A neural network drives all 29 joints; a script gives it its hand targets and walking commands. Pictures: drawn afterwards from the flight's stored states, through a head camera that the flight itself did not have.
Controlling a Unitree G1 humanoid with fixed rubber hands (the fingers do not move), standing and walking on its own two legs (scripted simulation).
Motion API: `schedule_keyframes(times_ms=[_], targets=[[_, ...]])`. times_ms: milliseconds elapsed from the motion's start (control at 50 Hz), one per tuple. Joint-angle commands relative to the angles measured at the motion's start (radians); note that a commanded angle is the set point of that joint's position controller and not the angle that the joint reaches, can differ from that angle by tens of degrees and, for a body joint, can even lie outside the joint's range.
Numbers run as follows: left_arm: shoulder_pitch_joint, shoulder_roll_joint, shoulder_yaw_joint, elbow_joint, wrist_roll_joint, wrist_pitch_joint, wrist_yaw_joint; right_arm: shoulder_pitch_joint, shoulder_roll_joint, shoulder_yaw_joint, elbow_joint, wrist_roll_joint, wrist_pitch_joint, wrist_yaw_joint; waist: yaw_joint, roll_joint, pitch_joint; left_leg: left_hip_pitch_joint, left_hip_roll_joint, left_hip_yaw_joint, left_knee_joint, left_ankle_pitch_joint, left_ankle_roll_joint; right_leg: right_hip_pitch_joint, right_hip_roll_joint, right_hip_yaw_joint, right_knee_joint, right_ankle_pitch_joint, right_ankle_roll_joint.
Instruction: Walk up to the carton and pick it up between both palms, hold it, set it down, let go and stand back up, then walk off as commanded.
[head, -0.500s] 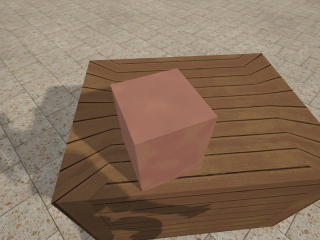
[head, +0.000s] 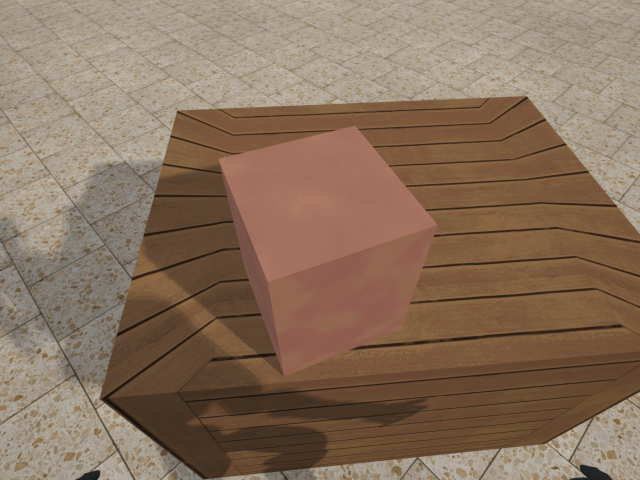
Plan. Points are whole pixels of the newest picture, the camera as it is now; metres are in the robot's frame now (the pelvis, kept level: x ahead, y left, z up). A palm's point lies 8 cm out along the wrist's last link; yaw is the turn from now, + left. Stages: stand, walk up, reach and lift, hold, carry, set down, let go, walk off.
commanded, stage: reach and lift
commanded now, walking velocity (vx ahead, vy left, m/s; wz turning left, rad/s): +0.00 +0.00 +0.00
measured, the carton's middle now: (319, 252) +0.43 +0.02 +0.02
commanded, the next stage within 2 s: none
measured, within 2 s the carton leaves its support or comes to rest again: neither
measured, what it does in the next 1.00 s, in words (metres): stands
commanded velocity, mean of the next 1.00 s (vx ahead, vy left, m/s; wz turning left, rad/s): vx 0.00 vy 0.00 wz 0.00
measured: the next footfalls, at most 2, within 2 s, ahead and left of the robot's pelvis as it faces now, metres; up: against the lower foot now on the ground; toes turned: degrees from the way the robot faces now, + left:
none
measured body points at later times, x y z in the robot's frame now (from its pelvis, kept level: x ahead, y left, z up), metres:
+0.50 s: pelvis +0.02 -0.01 +0.01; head +0.05 +0.00 +0.46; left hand +0.19 +0.27 -0.06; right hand +0.18 -0.34 -0.06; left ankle +0.01 +0.12 -0.73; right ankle +0.02 -0.13 -0.73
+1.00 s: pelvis +0.02 -0.01 +0.02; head +0.03 +0.00 +0.47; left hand +0.19 +0.22 -0.04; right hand +0.20 -0.33 -0.03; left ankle +0.01 +0.12 -0.73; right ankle +0.02 -0.13 -0.73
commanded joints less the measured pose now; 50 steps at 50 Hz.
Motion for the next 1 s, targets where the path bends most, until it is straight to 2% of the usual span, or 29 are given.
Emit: schedule_keyframes(times_ms=[0, 60, 100, 120, 180, 220, 240, 280, 320, 340, 360, 400, 420, 440, 460, 500, 540, 580, 620, 660, 680, 760, 780, 820, 840, 860, 900, 920, 980], targets=[[-0.311, 0.061, 0.013, -0.313, 0.046, 0.237, 0.029, -0.220, -0.153, -0.169, 0.002, -0.124, -0.123, 0.038, -0.093, 0.112, 0.018, -0.351, 0.103, 0.079, -0.099, -0.259, 0.028, 0.157, 0.073, -0.092, 0.119, -0.070, -0.036], [-0.275, 0.082, 0.059, -0.435, 0.050, 0.295, 0.021, -0.186, -0.152, -0.177, -0.039, -0.092, -0.124, 0.040, -0.071, 0.087, -0.104, -0.154, 0.078, 0.095, -0.057, -0.089, -0.004, 0.077, 0.038, -0.099, 0.052, 0.004, -0.058], [-0.202, 0.077, 0.086, -0.460, 0.064, 0.313, 0.024, -0.132, -0.164, -0.158, -0.055, -0.038, -0.107, 0.046, -0.064, 0.086, -0.184, -0.035, 0.046, 0.089, -0.027, 0.115, -0.028, 0.071, 0.039, -0.094, 0.006, 0.133, -0.072], [-0.166, 0.075, 0.100, -0.468, 0.067, 0.313, 0.023, -0.115, -0.157, -0.151, -0.091, -0.024, -0.111, 0.046, -0.058, 0.037, -0.215, 0.030, 0.033, 0.083, -0.005, 0.196, -0.030, 0.052, 0.041, -0.097, -0.017, 0.177, -0.074], [-0.085, 0.064, 0.111, -0.484, 0.097, 0.312, 0.026, -0.072, -0.179, -0.130, -0.112, 0.019, -0.115, 0.054, -0.040, 0.057, -0.220, 0.121, 0.024, 0.051, -0.033, 0.386, -0.045, 0.090, 0.054, -0.104, -0.067, 0.277, -0.064], [-0.070, 0.048, 0.129, -0.505, 0.094, 0.303, 0.033, -0.096, -0.188, -0.102, -0.126, 0.046, -0.124, 0.064, -0.017, 0.056, -0.238, 0.130, 0.009, 0.037, -0.038, 0.437, -0.046, 0.123, 0.049, -0.091, -0.082, 0.337, -0.057], [-0.064, 0.034, 0.119, -0.519, 0.078, 0.293, 0.033, -0.100, -0.189, -0.102, -0.139, 0.056, -0.127, 0.066, -0.022, 0.045, -0.249, 0.151, 0.007, 0.034, -0.060, 0.482, -0.041, 0.149, 0.053, -0.094, -0.097, 0.383, -0.047], [-0.051, 0.025, 0.134, -0.542, 0.057, 0.265, 0.039, -0.091, -0.162, -0.085, -0.152, 0.071, -0.134, 0.068, -0.019, 0.008, -0.263, 0.167, -0.012, 0.039, -0.079, 0.464, -0.045, 0.177, 0.041, -0.069, -0.132, 0.443, -0.045], [-0.019, -0.003, 0.137, -0.542, 0.056, 0.237, 0.046, -0.069, -0.143, -0.052, -0.151, 0.090, -0.140, 0.078, -0.005, 0.008, -0.286, 0.192, -0.023, 0.047, -0.113, 0.478, -0.047, 0.204, 0.045, -0.070, -0.156, 0.489, -0.035], [-0.011, -0.009, 0.129, -0.550, 0.042, 0.222, 0.050, -0.054, -0.143, -0.062, -0.125, 0.095, -0.144, 0.085, -0.023, 0.013, -0.273, 0.216, -0.023, 0.043, -0.120, 0.460, -0.045, 0.178, 0.051, -0.073, -0.166, 0.448, -0.033], [-0.017, -0.004, 0.141, -0.567, 0.036, 0.211, 0.052, -0.062, -0.143, -0.050, -0.128, 0.103, -0.152, 0.086, -0.010, 0.006, -0.285, 0.209, -0.028, 0.041, -0.133, 0.451, -0.042, 0.191, 0.037, -0.059, -0.175, 0.460, -0.025], [0.013, -0.017, 0.134, -0.573, 0.019, 0.177, 0.057, -0.044, -0.124, -0.055, -0.125, 0.110, -0.162, 0.089, -0.025, -0.024, -0.290, 0.236, -0.027, 0.032, -0.170, 0.449, -0.040, 0.200, 0.043, -0.068, -0.199, 0.465, -0.014], [0.026, -0.021, 0.137, -0.572, 0.015, 0.164, 0.062, -0.044, -0.118, -0.046, -0.131, 0.119, -0.164, 0.097, -0.007, 0.006, -0.271, 0.216, -0.027, 0.041, -0.186, 0.414, -0.035, 0.195, 0.038, -0.056, -0.223, 0.395, -0.015], [0.051, -0.042, 0.124, -0.556, 0.004, 0.156, 0.066, -0.039, -0.124, -0.049, -0.136, 0.120, -0.169, 0.098, 0.000, -0.007, -0.280, 0.224, -0.028, 0.045, -0.197, 0.416, -0.039, 0.202, 0.040, -0.057, -0.231, 0.401, -0.016], [0.031, -0.038, 0.118, -0.567, -0.001, 0.143, 0.071, -0.037, -0.123, -0.060, -0.145, 0.111, -0.178, 0.100, -0.006, -0.028, -0.277, 0.215, -0.023, 0.045, -0.208, 0.377, -0.032, 0.191, 0.041, -0.062, -0.240, 0.358, -0.018], [0.067, -0.071, 0.097, -0.582, -0.008, 0.115, 0.081, -0.012, -0.117, -0.063, -0.139, 0.124, -0.186, 0.112, -0.001, -0.004, -0.276, 0.234, -0.026, 0.052, -0.230, 0.344, -0.035, 0.181, 0.044, -0.057, -0.269, 0.305, -0.025], [0.079, -0.088, 0.092, -0.580, -0.018, 0.089, 0.090, -0.013, -0.112, -0.063, -0.141, 0.133, -0.193, 0.117, 0.008, -0.026, -0.271, 0.221, -0.020, 0.051, -0.245, 0.353, -0.035, 0.192, 0.044, -0.051, -0.272, 0.320, -0.026], [0.068, -0.100, 0.072, -0.628, -0.032, 0.064, 0.101, -0.024, -0.102, -0.076, -0.165, 0.146, -0.207, 0.126, 0.016, -0.013, -0.310, 0.243, -0.016, 0.042, -0.258, 0.345, -0.045, 0.180, 0.039, -0.048, -0.280, 0.316, -0.027], [0.088, -0.120, 0.065, -0.620, -0.028, 0.041, 0.111, -0.009, -0.112, -0.069, -0.155, 0.158, -0.209, 0.135, 0.014, 0.005, -0.288, 0.236, -0.015, 0.041, -0.273, 0.337, -0.050, 0.178, 0.041, -0.046, -0.296, 0.292, -0.034], [0.094, -0.133, 0.059, -0.627, -0.021, 0.026, 0.122, -0.011, -0.142, -0.080, -0.162, 0.168, -0.215, 0.147, 0.010, -0.008, -0.286, 0.221, -0.011, 0.039, -0.289, 0.318, -0.045, 0.187, 0.048, -0.047, -0.300, 0.267, -0.035], [0.094, -0.143, 0.059, -0.639, -0.016, 0.017, 0.128, -0.024, -0.140, -0.076, -0.157, 0.177, -0.219, 0.154, 0.025, 0.015, -0.286, 0.206, -0.009, 0.039, -0.294, 0.303, -0.051, 0.199, 0.040, -0.038, -0.301, 0.251, -0.042], [0.121, -0.179, 0.043, -0.626, -0.008, -0.004, 0.138, -0.016, -0.155, -0.049, -0.188, 0.203, -0.220, 0.170, 0.034, 0.005, -0.265, 0.198, -0.010, 0.045, -0.304, 0.289, -0.047, 0.178, 0.039, -0.031, -0.315, 0.232, -0.047], [0.132, -0.190, 0.036, -0.628, -0.006, -0.014, 0.142, -0.010, -0.154, -0.053, -0.205, 0.211, -0.223, 0.172, 0.033, -0.019, -0.257, 0.200, -0.005, 0.038, -0.311, 0.276, -0.043, 0.182, 0.043, -0.038, -0.317, 0.231, -0.048], [0.140, -0.204, 0.038, -0.632, 0.001, -0.032, 0.149, -0.014, -0.153, -0.035, -0.213, 0.228, -0.225, 0.179, 0.040, -0.012, -0.254, 0.202, -0.004, 0.037, -0.303, 0.307, -0.048, 0.172, 0.041, -0.026, -0.315, 0.252, -0.048], [0.166, -0.219, 0.044, -0.612, 0.001, -0.032, 0.145, -0.005, -0.158, -0.027, -0.213, 0.236, -0.226, 0.180, 0.041, -0.034, -0.243, 0.205, -0.010, 0.037, -0.304, 0.320, -0.043, 0.164, 0.043, -0.022, -0.320, 0.263, -0.046], [0.165, -0.231, 0.030, -0.633, 0.011, -0.045, 0.147, 0.003, -0.159, -0.011, -0.227, 0.250, -0.229, 0.185, 0.050, -0.001, -0.252, 0.213, -0.008, 0.032, -0.308, 0.320, -0.051, 0.165, 0.041, -0.019, -0.324, 0.253, -0.052], [0.166, -0.235, 0.035, -0.640, 0.007, -0.063, 0.152, -0.007, -0.161, -0.007, -0.267, 0.259, -0.235, 0.188, 0.050, -0.038, -0.256, 0.208, -0.012, 0.035, -0.307, 0.299, -0.043, 0.148, 0.040, -0.014, -0.328, 0.224, -0.051], [0.170, -0.246, 0.028, -0.670, 0.014, -0.077, 0.158, 0.010, -0.162, -0.003, -0.250, 0.268, -0.238, 0.192, 0.046, -0.003, -0.267, 0.206, -0.008, 0.030, -0.306, 0.319, -0.051, 0.154, 0.038, -0.010, -0.323, 0.237, -0.054], [0.186, -0.273, 0.031, -0.692, 0.026, -0.112, 0.170, 0.003, -0.173, 0.004, -0.287, 0.288, -0.259, 0.199, 0.061, -0.016, -0.282, 0.236, -0.008, 0.026, -0.297, 0.362, -0.056, 0.149, 0.045, -0.005, -0.326, 0.249, -0.059]])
